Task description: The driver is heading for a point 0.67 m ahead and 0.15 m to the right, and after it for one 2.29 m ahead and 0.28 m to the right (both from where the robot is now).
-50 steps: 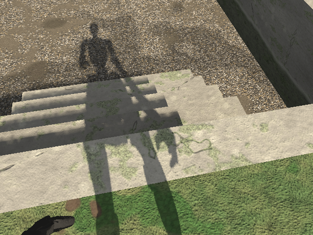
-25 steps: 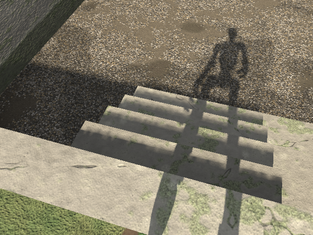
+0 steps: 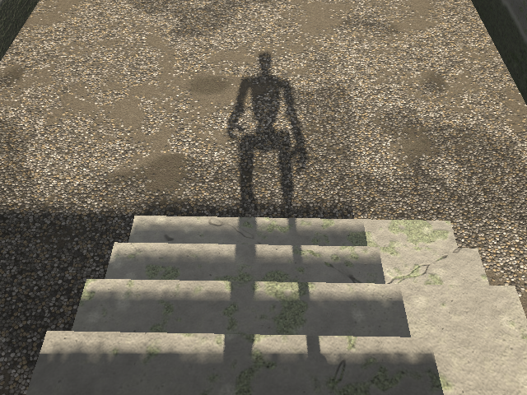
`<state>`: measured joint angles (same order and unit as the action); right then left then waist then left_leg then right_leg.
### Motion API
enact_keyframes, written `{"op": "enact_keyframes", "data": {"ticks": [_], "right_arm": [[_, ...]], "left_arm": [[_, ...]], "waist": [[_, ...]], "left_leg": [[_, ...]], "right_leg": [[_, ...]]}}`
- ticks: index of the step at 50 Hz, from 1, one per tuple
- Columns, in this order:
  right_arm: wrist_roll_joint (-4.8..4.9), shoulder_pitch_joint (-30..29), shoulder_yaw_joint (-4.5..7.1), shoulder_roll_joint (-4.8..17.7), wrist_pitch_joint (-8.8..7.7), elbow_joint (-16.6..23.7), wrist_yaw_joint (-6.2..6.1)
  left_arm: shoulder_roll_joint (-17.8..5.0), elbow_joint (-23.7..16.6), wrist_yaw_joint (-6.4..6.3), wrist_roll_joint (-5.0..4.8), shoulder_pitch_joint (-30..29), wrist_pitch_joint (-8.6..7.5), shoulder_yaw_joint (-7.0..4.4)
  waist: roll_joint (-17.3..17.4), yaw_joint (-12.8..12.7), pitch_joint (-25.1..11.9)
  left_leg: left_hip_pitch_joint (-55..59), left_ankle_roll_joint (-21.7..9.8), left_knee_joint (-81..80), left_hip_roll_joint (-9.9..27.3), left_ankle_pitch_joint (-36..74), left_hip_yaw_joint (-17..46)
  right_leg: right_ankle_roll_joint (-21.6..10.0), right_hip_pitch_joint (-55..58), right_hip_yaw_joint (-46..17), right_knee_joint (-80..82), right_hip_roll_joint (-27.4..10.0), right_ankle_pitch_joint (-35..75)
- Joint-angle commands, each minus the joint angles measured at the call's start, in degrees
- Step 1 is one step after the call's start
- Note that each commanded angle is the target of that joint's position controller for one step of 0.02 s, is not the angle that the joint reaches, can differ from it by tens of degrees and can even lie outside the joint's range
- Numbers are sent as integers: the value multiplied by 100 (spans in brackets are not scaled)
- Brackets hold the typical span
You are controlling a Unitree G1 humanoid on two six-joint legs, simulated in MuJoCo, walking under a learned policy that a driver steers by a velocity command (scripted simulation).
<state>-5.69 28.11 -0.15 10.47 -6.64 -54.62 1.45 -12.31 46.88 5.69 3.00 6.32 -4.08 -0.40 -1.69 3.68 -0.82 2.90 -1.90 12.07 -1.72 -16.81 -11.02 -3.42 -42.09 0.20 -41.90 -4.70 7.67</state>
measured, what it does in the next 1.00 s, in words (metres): goes down, turning right: right foot, then left foot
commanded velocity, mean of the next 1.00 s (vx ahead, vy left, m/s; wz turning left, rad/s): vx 0.50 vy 0.00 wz -0.35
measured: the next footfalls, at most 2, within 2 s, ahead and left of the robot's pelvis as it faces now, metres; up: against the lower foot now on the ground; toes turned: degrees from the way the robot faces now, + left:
right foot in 0.14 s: +0.27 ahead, -0.13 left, +0.00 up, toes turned -5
left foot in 0.52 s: +0.37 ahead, +0.07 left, +0.00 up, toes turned -19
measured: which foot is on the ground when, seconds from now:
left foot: down 0.00-0.18, up 0.20-0.50, down 0.52-0.96, up 0.98-1.00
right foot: up 0.00-0.12, down 0.14-0.52, up 0.54-0.94, down 0.96-1.00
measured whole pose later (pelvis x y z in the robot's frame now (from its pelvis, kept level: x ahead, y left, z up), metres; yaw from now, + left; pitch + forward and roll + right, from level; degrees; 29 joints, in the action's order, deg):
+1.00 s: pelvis +0.51 -0.19 -0.17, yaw -21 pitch +0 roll +4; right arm -4.9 39.5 -1.6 10.1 -4.4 -60.5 5.5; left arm -12.4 44.4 4.7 6.1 5.8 -3.6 0.3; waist -4.0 7.8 -0.6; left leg -14.3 0.8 90.0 0.8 -46.3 4.0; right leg -3.3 -22.6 3.5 -29.8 -5.2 0.2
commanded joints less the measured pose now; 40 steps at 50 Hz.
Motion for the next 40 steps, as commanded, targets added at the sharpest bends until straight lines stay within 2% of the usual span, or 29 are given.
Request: {"op": "enact_keyframes", "data": {"ticks": [1,5,7,8,9,10,11,12,13,15,18,20,22,23,25,26,27,28,29,30,31,32,33,34,36,37,38,39,40], "right_arm": [[17,44,194,968,-35,95,62],[20,242,326,1189,74,-133,-25],[-33,146,350,1268,29,-58,-85],[-114,665,192,845,-45,23,-135],[-162,247,11,719,-105,268,48],[65,-750,96,860,-45,477,279],[194,-1428,114,835,-31,674,237],[101,-1481,120,964,-35,751,69],[-24,-1355,78,830,-26,789,-104],[-6,-1127,-97,329,104,880,-270],[154,-1100,-68,636,218,1000,-282],[115,-1438,-192,324,262,1213,-167],[-6,-322,-177,354,194,1009,-55],[-16,175,-78,598,138,1002,-65],[-19,2127,184,1106,85,622,-159],[135,2467,285,1343,58,592,-214],[130,1077,216,1752,26,914,-63],[71,286,184,1510,-13,1065,126],[242,-426,211,1408,-3,1154,204],[395,-733,-5,537,-25,1131,187],[317,-889,-121,183,29,1074,81],[177,-1227,-145,144,75,1169,-50],[176,-814,-69,422,70,947,-130],[93,-430,-35,516,83,702,-203],[-31,-60,2,879,32,540,-219],[3,467,-27,722,-36,277,-307],[191,1048,-71,605,-41,63,-372],[287,1806,-126,334,-53,-73,-478],[294,2165,-136,326,-30,-274,-476]], "left_arm": [[-412,-381,-27,-6,-291,-13,-127],[-641,-486,-138,-33,-431,-40,-282],[-989,-291,-281,-154,392,-188,-442],[-1290,54,-386,-220,1513,-224,-559],[-1467,397,-467,-166,2855,-194,-631],[-1418,815,-431,-21,3641,-201,-613],[-1546,789,-444,-11,3089,-298,-735],[-1208,659,-435,-99,2346,-346,-628],[-716,554,-412,-137,1840,-379,-430],[-468,259,-379,-146,1084,-407,-267],[-926,-24,-316,-73,946,-467,-359],[-1111,-56,-244,62,1224,-378,-383],[-961,-253,-243,309,1031,-338,-301],[-891,-483,-272,271,748,-367,-272],[-1133,-1060,-247,181,-391,-479,-346],[-884,-1051,-79,70,-196,-584,-305],[-72,-582,52,42,1560,-629,-198],[-344,-355,-37,-40,2328,-569,-290],[-537,-424,-167,-62,2443,-418,-286],[-660,-509,-325,117,1675,-255,-229],[-345,-596,-423,235,1153,-122,-69],[-120,-557,-364,303,1008,-74,86],[-28,-577,-259,257,825,-89,121],[-104,-458,-112,283,955,-130,177],[-345,-207,105,293,1318,-227,94],[-595,-480,91,306,418,-237,93],[-513,-605,26,383,-73,-223,118],[-440,-657,-29,439,-586,-203,159],[-279,-692,-51,383,-887,-190,200]], "waist": [[437,-272,439],[580,-373,414],[567,-735,-48],[-49,-774,-1282],[-680,-1505,-2060],[-193,-1814,-1783],[-69,-1673,-555],[-198,-1320,-174],[-139,-875,-150],[-5,-289,-65],[102,-235,-21],[-70,-386,68],[-236,84,-14],[50,344,-91],[718,1451,-320],[1029,1548,-301],[1131,-40,-400],[301,-631,-254],[1161,-728,-22],[364,-614,8],[-114,-441,-91],[6,-485,-151],[408,-322,-80],[424,-245,-20],[380,-315,34],[451,132,202],[643,435,159],[483,929,33],[720,1045,135]], "left_leg": [[-117,-894,-109,1714,4162,139],[690,-700,562,1891,5528,-110],[8,-398,1864,1595,6419,-356],[-1926,223,3427,1334,5262,-196],[-3809,701,5318,385,615,93],[-4765,415,6268,-76,-1485,1018],[-5376,188,6401,278,-1339,1608],[-5041,133,6235,511,-1124,1748],[-4423,42,5857,661,-910,1767],[-3256,133,5316,825,-913,1731],[-2633,390,4309,640,-483,1195],[-1784,397,3755,352,270,754],[-727,374,5060,330,1663,707],[-563,358,5056,362,1072,863],[943,279,4313,-41,328,654],[809,-307,2732,437,575,1401],[273,-2128,1993,2300,4307,4151],[-256,-2619,1986,2780,5784,4506],[-923,-2850,1499,3349,3895,5372],[-1309,-2543,1440,3037,2503,5204],[-1463,-2112,1699,2297,2214,4243],[-1989,-1767,1768,1703,2344,3320],[-2415,-1678,1776,1332,2477,2681],[-2781,-1518,1939,1251,2355,2444],[-3620,-1287,2376,844,1821,1735],[-1853,-1147,2657,1153,1312,2303],[-470,-1176,3049,1409,1416,2661],[613,-1184,3517,1285,821,2716],[590,-1204,3683,1346,815,2910]], "right_leg": [[-68,281,-105,580,99,58],[-341,677,197,937,542,-1168],[-679,2417,415,868,1010,-613],[-1414,5298,-622,149,566,-213],[-2299,7093,-2910,1160,-551,-669],[-2021,7285,-3797,2104,-872,-1119],[-1569,6183,-3391,2369,-804,-1896],[-1515,4990,-3030,2410,-615,-2071],[-1517,3931,-2697,2530,-473,-1910],[-1548,2194,-2474,2894,-342,-1720],[-1288,1190,-1863,3048,65,-1824],[-1087,428,-1498,2884,486,-1915],[-1061,-482,-1507,1883,486,-1039],[-1084,-564,-1763,1218,395,-542],[-955,-1352,-1730,-900,751,742],[-814,-1176,-1437,-2800,1188,-746],[-344,-1363,-1146,-4222,1537,-3928],[-95,-1599,-1236,-5085,1113,-4041],[250,-2303,-1349,-5557,630,-4024],[467,-2584,-1345,-5338,222,-3597],[688,-2466,-1208,-4608,84,-3220],[807,-1793,-821,-3724,-44,-2748],[836,-1242,-334,-3523,32,-2683],[720,-810,-323,-3455,-15,-2091],[579,330,243,-3316,276,-1506],[531,-1460,-598,-2496,-229,-377],[483,-2730,-577,-1817,-284,-464],[534,-3528,-516,-881,-359,258],[517,-3591,-362,-560,-382,356]]}}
